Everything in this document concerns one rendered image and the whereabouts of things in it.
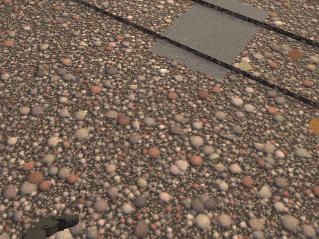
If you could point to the left robot hand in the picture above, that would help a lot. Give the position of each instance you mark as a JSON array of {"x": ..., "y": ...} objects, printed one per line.
[{"x": 50, "y": 225}]

